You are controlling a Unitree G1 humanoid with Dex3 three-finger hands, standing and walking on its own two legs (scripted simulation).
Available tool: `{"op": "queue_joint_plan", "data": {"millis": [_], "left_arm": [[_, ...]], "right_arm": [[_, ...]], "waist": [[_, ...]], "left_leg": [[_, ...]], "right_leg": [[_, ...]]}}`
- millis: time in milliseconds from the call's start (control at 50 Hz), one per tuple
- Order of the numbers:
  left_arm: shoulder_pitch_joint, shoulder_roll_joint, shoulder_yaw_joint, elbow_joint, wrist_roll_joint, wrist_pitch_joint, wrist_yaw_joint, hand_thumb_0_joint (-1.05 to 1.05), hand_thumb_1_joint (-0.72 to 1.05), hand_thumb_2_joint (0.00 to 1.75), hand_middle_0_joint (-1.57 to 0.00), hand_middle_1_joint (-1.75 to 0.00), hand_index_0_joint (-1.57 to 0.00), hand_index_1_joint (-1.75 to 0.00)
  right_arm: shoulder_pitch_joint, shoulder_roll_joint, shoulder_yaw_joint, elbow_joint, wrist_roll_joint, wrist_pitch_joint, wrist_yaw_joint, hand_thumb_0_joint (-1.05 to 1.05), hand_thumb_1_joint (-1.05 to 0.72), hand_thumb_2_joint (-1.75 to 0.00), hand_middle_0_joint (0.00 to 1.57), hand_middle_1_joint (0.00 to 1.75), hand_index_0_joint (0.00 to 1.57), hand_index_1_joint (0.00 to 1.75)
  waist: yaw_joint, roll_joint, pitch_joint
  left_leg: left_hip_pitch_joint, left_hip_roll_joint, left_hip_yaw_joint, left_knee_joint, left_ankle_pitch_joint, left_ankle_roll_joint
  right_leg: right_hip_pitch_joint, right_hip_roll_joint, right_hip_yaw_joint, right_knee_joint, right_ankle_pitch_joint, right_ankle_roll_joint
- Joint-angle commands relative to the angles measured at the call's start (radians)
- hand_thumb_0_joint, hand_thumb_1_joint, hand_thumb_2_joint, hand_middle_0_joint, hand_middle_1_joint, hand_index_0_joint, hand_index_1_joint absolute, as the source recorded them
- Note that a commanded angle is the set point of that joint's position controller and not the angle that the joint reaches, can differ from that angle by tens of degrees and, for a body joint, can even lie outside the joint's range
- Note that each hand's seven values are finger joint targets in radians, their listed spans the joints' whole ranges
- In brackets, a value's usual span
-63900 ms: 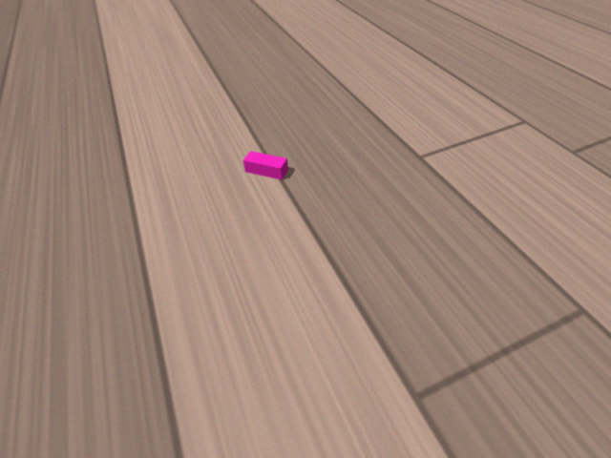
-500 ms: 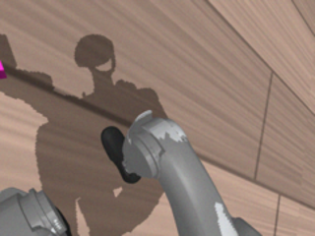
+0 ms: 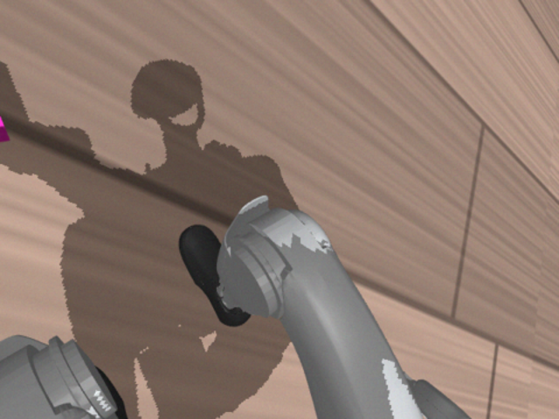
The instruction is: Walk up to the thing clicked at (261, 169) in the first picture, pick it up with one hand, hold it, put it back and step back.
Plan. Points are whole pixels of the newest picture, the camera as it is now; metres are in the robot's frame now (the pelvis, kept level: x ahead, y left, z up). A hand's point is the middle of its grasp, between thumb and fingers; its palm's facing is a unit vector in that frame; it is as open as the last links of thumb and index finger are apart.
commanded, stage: settle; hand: left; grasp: from above
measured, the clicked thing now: out of the picture +0.58 +0.18 -0.31
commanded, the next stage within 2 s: lift in 1.18 s
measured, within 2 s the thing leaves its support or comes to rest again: leaves its support in 0.32 s
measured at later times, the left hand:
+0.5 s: hand out of the picture +0.60 +0.19 -0.22, palm faces -0.36 -0.04 -0.93, open 11.9 cm
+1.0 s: hand out of the picture +0.60 +0.20 -0.14, palm faces -0.33 -0.01 -0.94, open 11.9 cm
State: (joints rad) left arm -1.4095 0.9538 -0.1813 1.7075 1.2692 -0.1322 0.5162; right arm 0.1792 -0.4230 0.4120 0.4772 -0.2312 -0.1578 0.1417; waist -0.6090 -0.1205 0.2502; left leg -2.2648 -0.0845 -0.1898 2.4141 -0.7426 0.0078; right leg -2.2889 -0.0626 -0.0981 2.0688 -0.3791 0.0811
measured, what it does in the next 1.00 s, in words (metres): stands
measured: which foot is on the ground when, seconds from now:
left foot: down 0.00-1.00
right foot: down 0.00-1.00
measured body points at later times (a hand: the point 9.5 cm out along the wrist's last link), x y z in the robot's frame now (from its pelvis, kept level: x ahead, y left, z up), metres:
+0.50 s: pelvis +0.00 +0.00 +0.01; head +0.33 +0.08 +0.30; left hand +0.61 +0.19 -0.17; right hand -0.01 -0.26 -0.03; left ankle +0.06 +0.11 -0.31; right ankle +0.19 -0.14 -0.31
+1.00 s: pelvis +0.00 +0.01 +0.01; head +0.28 +0.11 +0.33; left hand +0.61 +0.20 -0.09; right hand +0.00 -0.26 -0.04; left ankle +0.06 +0.11 -0.31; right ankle +0.19 -0.13 -0.31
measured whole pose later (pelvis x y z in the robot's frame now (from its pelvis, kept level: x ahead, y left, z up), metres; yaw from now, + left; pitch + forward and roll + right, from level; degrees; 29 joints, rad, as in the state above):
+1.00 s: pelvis +0.00 +0.01 +0.01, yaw +2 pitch +37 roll -14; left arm -1.43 0.81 -0.21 1.44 1.28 -0.12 0.25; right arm 0.22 -0.36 0.29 0.53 -0.16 0.02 0.09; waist -0.50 -0.01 0.09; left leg -2.30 -0.10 -0.11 2.36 -0.70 0.05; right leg -2.32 -0.08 -0.04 2.05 -0.39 0.03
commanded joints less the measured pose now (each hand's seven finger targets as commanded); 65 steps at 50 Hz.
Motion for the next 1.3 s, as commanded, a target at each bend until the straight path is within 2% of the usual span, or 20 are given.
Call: {"op": "queue_joint_plan", "data": {"millis": [0,40,160,260,300,340,420,600,640,700,740,860,900,960,1000,1060,1140,1220,1260,1280], "left_arm": [[-0.290,0.071,-0.001,-0.126,-0.005,0.006,0.033,0.00,0.00,1.22,-0.37,-1.42,-0.42,-1.37],[-0.307,0.074,0.008,-0.151,-0.004,0.010,0.034,0.00,0.02,1.25,-0.39,-1.43,-0.43,-1.38],[-0.336,0.098,0.019,-0.190,-0.006,0.016,0.032,0.00,0.06,1.22,-0.41,-1.42,-0.46,-1.37],[-0.386,0.129,0.055,-0.267,0.006,0.032,0.027,0.00,0.09,1.24,-0.44,-1.41,-0.49,-1.37],[-0.383,0.126,0.058,-0.283,-0.010,0.040,0.008,0.00,0.10,1.25,-0.44,-1.41,-0.49,-1.37],[-0.394,0.114,0.051,-0.318,-0.019,0.046,-0.020,0.00,0.11,1.25,-0.46,-1.40,-0.50,-1.36],[-0.403,0.116,0.047,-0.345,-0.026,0.060,-0.082,0.00,0.10,1.26,-0.46,-1.39,-0.50,-1.35],[-0.353,0.027,0.001,-0.392,-0.045,0.040,-0.269,0.00,0.14,1.32,-0.49,-1.42,-0.52,-1.38],[-0.350,0.012,-0.007,-0.395,-0.058,0.023,-0.297,0.00,0.12,1.26,-0.46,-1.40,-0.50,-1.36],[-0.387,0.003,-0.005,-0.433,-0.066,-0.002,-0.299,0.00,0.09,1.17,-0.42,-1.36,-0.47,-1.31],[-0.434,0.001,0.002,-0.479,-0.053,-0.016,-0.288,0.00,0.07,1.15,-0.39,-1.37,-0.45,-1.31],[-0.493,-0.025,-0.004,-0.504,-0.005,-0.003,-0.232,0.00,0.10,1.25,-0.44,-1.37,-0.48,-1.33],[-0.475,-0.051,-0.001,-0.457,0.011,0.010,-0.223,0.00,0.09,1.27,-0.43,-1.38,-0.47,-1.34],[-0.483,-0.066,-0.005,-0.443,0.005,0.032,-0.225,0.00,0.13,1.32,-0.47,-1.40,-0.50,-1.36],[-0.487,-0.078,-0.006,-0.430,0.003,0.051,-0.234,0.00,0.14,1.33,-0.47,-1.41,-0.50,-1.38],[-0.472,-0.116,-0.007,-0.421,-0.004,0.073,-0.264,0.00,0.10,1.34,-0.43,-1.44,-0.47,-1.40],[-0.428,-0.130,-0.006,-0.417,-0.015,0.088,-0.323,0.00,0.09,1.38,-0.40,-1.49,-0.45,-1.44],[-0.437,-0.102,0.010,-0.530,-0.036,0.074,-0.385,0.00,0.12,1.44,-0.43,-1.52,-0.46,-1.48],[-0.437,-0.090,0.018,-0.593,-0.043,0.059,-0.403,0.00,0.11,1.39,-0.40,-1.57,-0.44,-1.52],[-0.449,-0.094,0.016,-0.631,-0.048,0.048,-0.411,0.00,0.10,1.33,-0.40,-1.49,-0.44,-1.44]], "right_arm": [[0.232,-0.354,-0.101,0.039,0.001,0.008,-0.015,0.00,-0.97,-0.93,0.20,0.31,0.20,0.31],[0.233,-0.361,-0.102,0.039,0.006,0.009,-0.016,0.00,-0.96,-0.92,0.20,0.30,0.20,0.30],[0.240,-0.351,-0.109,0.035,0.006,0.011,-0.015,0.00,-0.94,-0.91,0.20,0.30,0.20,0.30],[0.266,-0.343,-0.128,0.044,0.014,0.022,-0.018,0.00,-0.94,-0.91,0.20,0.30,0.20,0.30],[0.266,-0.341,-0.135,0.049,0.015,0.024,-0.016,0.00,-0.94,-0.91,0.20,0.30,0.20,0.30],[0.273,-0.331,-0.143,0.051,0.012,0.030,-0.013,0.00,-0.94,-0.91,0.20,0.30,0.20,0.30],[0.298,-0.319,-0.162,0.071,0.022,0.060,-0.013,0.00,-0.94,-0.91,0.20,0.30,0.20,0.30],[0.306,-0.311,-0.189,0.068,0.044,0.163,-0.038,0.00,-0.95,-0.92,0.20,0.30,0.20,0.30],[0.291,-0.311,-0.190,0.051,0.043,0.182,-0.049,0.00,-0.94,-0.92,0.20,0.30,0.20,0.30],[0.279,-0.304,-0.194,0.049,0.047,0.197,-0.066,0.00,-0.93,-0.91,0.20,0.30,0.20,0.30],[0.282,-0.301,-0.200,0.055,0.058,0.202,-0.070,0.00,-0.93,-0.91,0.20,0.30,0.20,0.30],[0.248,-0.261,-0.218,0.065,0.076,0.191,-0.075,0.00,-0.93,-0.91,0.20,0.30,0.20,0.30],[0.262,-0.260,-0.227,0.075,0.074,0.188,-0.071,0.00,-0.93,-0.91,0.20,0.30,0.20,0.30],[0.259,-0.241,-0.240,0.084,0.077,0.186,-0.070,0.00,-0.92,-0.91,0.20,0.30,0.20,0.30],[0.270,-0.230,-0.249,0.099,0.076,0.189,-0.066,0.00,-0.92,-0.91,0.20,0.30,0.20,0.30],[0.297,-0.243,-0.263,0.105,0.077,0.194,-0.057,0.00,-0.92,-0.90,0.20,0.30,0.20,0.30],[0.306,-0.233,-0.263,0.080,0.086,0.221,-0.055,0.00,-0.92,-0.90,0.20,0.30,0.20,0.30],[0.323,-0.246,-0.273,0.048,0.087,0.248,-0.065,0.00,-0.92,-0.90,0.20,0.30,0.20,0.30],[0.340,-0.253,-0.276,0.040,0.087,0.259,-0.067,0.00,-0.91,-0.91,0.20,0.30,0.20,0.30],[0.340,-0.250,-0.279,0.033,0.085,0.265,-0.068,0.00,-0.91,-0.90,0.20,0.30,0.20,0.30]], "waist": [[-0.124,0.543,-0.656],[-0.116,0.555,-0.676],[-0.109,0.603,-0.690],[-0.090,0.658,-0.763],[-0.089,0.655,-0.767],[-0.094,0.666,-0.789],[-0.069,0.659,-0.848],[-0.030,0.577,-0.815],[-0.035,0.536,-0.779],[-0.022,0.534,-0.760],[-0.008,0.577,-0.792],[0.014,0.658,-0.897],[0.003,0.632,-0.869],[0.013,0.607,-0.862],[0.017,0.607,-0.880],[0.024,0.640,-0.906],[0.044,0.570,-0.940],[0.063,0.564,-0.972],[0.066,0.585,-1.002],[0.069,0.579,-1.029]], "left_leg": [[0.351,0.047,0.049,-0.317,0.221,-0.012],[0.371,0.052,0.037,-0.307,0.265,-0.020],[0.393,0.050,0.046,-0.323,0.249,-0.021],[0.451,0.051,0.046,-0.330,0.293,-0.030],[0.433,0.046,0.058,-0.319,0.300,-0.028],[0.444,0.043,0.072,-0.313,0.321,-0.028],[0.435,0.041,0.090,-0.317,0.338,-0.028],[0.321,0.030,0.119,-0.314,0.276,-0.018],[0.294,0.025,0.117,-0.323,0.225,-0.015],[0.331,0.024,0.099,-0.355,0.162,-0.018],[0.379,0.025,0.075,-0.374,0.171,-0.026],[0.465,0.025,0.066,-0.405,0.171,-0.023],[0.468,0.026,0.051,-0.403,0.217,-0.029],[0.427,0.019,0.075,-0.403,0.203,-0.020],[0.426,0.018,0.085,-0.399,0.215,-0.018],[0.495,0.026,0.068,-0.391,0.345,-0.041],[0.412,0.013,0.096,-0.386,0.337,-0.024],[0.433,0.006,0.107,-0.386,0.349,-0.023],[0.475,0.007,0.095,-0.390,0.402,-0.036],[0.488,0.006,0.099,-0.389,0.413,-0.035]], "right_leg": [[0.594,0.042,-0.126,-0.088,0.041,-0.080],[0.569,0.036,-0.127,-0.085,0.065,-0.087],[0.586,0.039,-0.124,-0.091,0.058,-0.088],[0.588,0.033,-0.119,-0.089,0.095,-0.096],[0.598,0.036,-0.120,-0.096,0.100,-0.100],[0.622,0.037,-0.115,-0.097,0.117,-0.099],[0.671,0.041,-0.107,-0.109,0.136,-0.109],[0.658,0.040,-0.095,-0.128,0.091,-0.130],[0.633,0.041,-0.100,-0.143,0.026,-0.133],[0.550,0.039,-0.110,-0.145,-0.057,-0.130],[0.499,0.032,-0.112,-0.123,-0.046,-0.132],[0.432,0.025,-0.096,-0.087,-0.026,-0.121],[0.394,0.018,-0.089,-0.076,-0.005,-0.120],[0.403,0.022,-0.072,-0.082,-0.014,-0.120],[0.408,0.023,-0.064,-0.082,-0.002,-0.119],[0.360,0.014,-0.056,-0.065,0.047,-0.128],[0.480,0.010,-0.040,-0.088,0.076,-0.137],[0.536,0.005,-0.037,-0.102,0.094,-0.147],[0.557,-0.003,-0.034,-0.104,0.134,-0.156],[0.584,-0.003,-0.034,-0.107,0.147,-0.156]]}}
